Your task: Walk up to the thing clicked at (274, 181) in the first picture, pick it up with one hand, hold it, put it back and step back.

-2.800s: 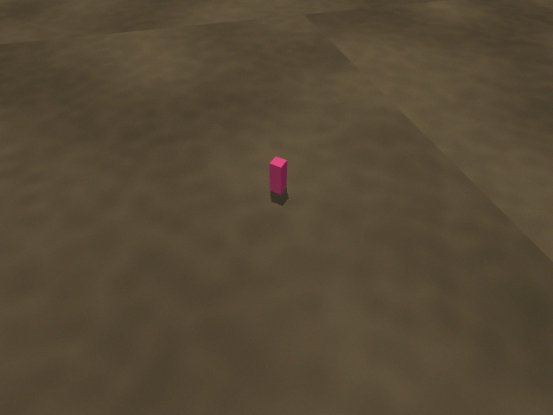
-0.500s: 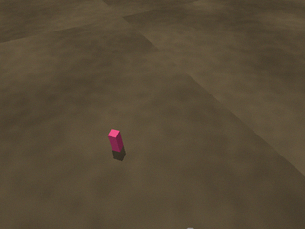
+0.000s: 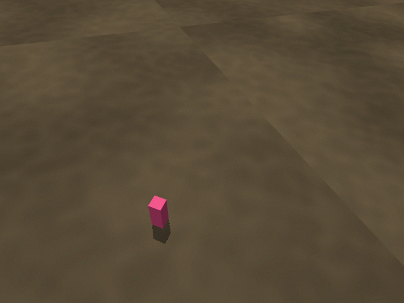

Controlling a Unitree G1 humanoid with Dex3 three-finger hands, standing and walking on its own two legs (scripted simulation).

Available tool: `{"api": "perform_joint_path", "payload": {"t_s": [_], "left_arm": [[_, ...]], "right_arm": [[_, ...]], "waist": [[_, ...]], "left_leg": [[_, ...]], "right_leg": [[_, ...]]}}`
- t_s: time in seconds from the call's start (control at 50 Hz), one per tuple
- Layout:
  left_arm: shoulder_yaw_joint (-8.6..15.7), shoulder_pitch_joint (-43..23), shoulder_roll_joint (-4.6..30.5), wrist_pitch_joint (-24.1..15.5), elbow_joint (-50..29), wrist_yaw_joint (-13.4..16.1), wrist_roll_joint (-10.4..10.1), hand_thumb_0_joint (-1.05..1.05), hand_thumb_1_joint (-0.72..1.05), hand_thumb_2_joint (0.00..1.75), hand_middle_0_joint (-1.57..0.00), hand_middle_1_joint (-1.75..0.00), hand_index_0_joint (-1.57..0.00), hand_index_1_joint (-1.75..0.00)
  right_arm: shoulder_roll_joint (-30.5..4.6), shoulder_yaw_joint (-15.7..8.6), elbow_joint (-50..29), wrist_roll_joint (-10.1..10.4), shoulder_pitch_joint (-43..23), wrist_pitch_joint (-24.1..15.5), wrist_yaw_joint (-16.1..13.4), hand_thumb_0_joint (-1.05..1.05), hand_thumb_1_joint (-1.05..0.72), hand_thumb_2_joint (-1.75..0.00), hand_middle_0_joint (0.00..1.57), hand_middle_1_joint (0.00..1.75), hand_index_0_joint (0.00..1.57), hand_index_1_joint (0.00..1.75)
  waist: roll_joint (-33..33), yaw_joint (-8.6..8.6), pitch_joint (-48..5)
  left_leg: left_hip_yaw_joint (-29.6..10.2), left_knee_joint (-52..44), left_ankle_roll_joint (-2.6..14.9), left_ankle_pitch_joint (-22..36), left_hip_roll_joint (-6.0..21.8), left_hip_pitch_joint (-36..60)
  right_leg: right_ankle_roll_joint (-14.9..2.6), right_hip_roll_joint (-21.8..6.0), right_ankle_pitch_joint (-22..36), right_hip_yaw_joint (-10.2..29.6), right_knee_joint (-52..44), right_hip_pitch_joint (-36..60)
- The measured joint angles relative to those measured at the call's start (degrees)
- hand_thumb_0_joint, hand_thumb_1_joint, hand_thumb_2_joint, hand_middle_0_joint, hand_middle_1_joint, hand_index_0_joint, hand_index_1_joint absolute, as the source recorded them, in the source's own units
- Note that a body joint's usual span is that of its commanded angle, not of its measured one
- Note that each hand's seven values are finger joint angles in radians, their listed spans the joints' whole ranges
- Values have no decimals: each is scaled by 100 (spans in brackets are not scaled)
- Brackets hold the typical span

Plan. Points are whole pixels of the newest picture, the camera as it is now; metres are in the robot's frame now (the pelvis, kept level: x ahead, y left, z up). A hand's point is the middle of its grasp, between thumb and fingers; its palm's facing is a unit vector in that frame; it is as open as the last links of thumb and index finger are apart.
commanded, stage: walk up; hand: left
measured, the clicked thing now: (158, 212) +0.69 +0.22 -0.66
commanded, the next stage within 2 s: none
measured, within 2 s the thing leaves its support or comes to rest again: neither
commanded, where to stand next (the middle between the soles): +0.34 +0.01 m, yaw +0 degrees
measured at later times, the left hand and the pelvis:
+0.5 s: hand (101, 254) +0.27 +0.25 -0.11, palm faces -0.06 -0.91 -0.41, open 7.4 cm; pelvis +0.16 -0.02 +0.00, yaw +0 degrees
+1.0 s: hand (94, 247) +0.30 +0.29 -0.15, palm faces -0.06 -0.94 -0.33, open 7.4 cm; pelvis +0.26 +0.02 +0.01, yaw -1 degrees
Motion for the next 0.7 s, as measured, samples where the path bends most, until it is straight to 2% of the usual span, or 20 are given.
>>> {"api": "perform_joint_path", "payload": {"t_s": [0.06, 0.12, 0.26, 0.34, 0.4, 0.42, 0.46, 0.5, 0.54, 0.6, 0.7], "left_arm": [[-76, -141, -31, 95, 134, 51, -10, 1, 90, 90, -20, -30, -20, -30], [-71, -312, 40, 47, 109, 26, -79, 1, 91, 90, -20, -30, -20, -30], [-31, -592, -39, 114, -4, -102, -77, 1, 91, 90, -20, -30, -20, -30], [-39, -727, -162, 144, -15, -179, -39, 1, 91, 90, -20, -30, -20, -30], [-32, -781, -221, 72, -39, -189, -35, 1, 91, 90, -20, -30, -20, -30], [-27, -776, -217, 23, -59, -177, -31, 1, 91, 90, -20, -30, -20, -30], [1, -844, -309, -76, -80, -109, -4, 1, 91, 90, -20, -30, -20, -30], [-28, -859, -353, -136, -160, -65, -26, 1, 91, 90, -20, -30, -20, -30], [-67, -814, -412, -151, -212, -38, -81, 1, 90, 90, -20, -30, -20, -30], [-132, -638, -483, -170, -246, -1, -112, 1, 90, 90, -20, -30, -21, -30], [-158, -332, -438, -128, -212, 16, -68, 1, 90, 90, -20, -30, -21, -30]], "right_arm": [[72, 46, -86, 92, 80, -64, -58, 0, -90, -90, 20, 30, 20, 30], [217, 160, -73, 132, 227, -90, -115, 0, -90, -90, 20, 30, 20, 30], [232, 227, -48, 125, 573, -81, -168, 0, -90, -90, 20, 30, 21, 30], [127, 201, -53, 115, 671, -35, -166, 0, -90, -90, 20, 30, 21, 30], [54, 185, -70, 113, 707, 26, -169, 0, -90, -90, 20, 30, 21, 30], [39, 187, -85, 122, 730, 48, -175, 0, -90, -90, 20, 30, 21, 30], [0, 178, -55, 138, 642, 110, -212, 0, -90, -90, 20, 30, 21, 30], [47, 220, -22, 130, 528, 177, -244, 0, -90, -90, 20, 30, 20, 30], [52, 261, 8, 124, 406, 203, -245, 0, -90, -90, 20, 30, 20, 30], [-7, 250, -21, 151, 220, 193, -204, 0, -90, -90, 20, 30, 20, 30], [-66, 152, -67, 104, 22, 212, -132, 0, -90, -90, 20, 30, 20, 30]], "waist": [[61, -197, -5], [-86, -272, 44], [-91, -346, 136], [84, -415, 157], [229, -439, 142], [271, -432, 122], [549, -401, 218], [559, -325, 270], [531, -224, 274], [587, -127, 259], [629, -49, 198]], "left_leg": [[-29, -12, 86, -239, 50, 237], [28, -531, 67, -142, -23, 695], [149, -1192, 114, -217, -197, 1463], [172, -1209, 67, -449, -221, 1672], [166, -901, -39, -808, -174, 1695], [150, -674, -75, -998, -136, 1659], [-25, 248, 74, -1240, 92, 1384], [-241, 1355, 157, -1399, -64, 926], [-286, 2052, 178, -1412, -187, 475], [-402, 2158, 160, -1087, -122, -55], [-534, 1345, 5, -477, 157, -513]], "right_leg": [[-122, 357, -101, 158, 1486, -699], [-114, 352, 390, 207, 1677, -1227], [82, 63, 1082, 105, 566, -1706], [58, 17, 1366, -56, -360, -1522], [2, 126, 1502, -137, -1036, -1108], [-16, 195, 1617, -156, -1275, -909], [10, 402, 1550, -298, -1111, -817], [-22, 389, 1318, -319, -944, -742], [-60, 341, 1265, -281, -1059, -570], [-44, 354, 1335, -262, -1431, -251], [-23, 421, 1272, -295, -1724, 99]]}}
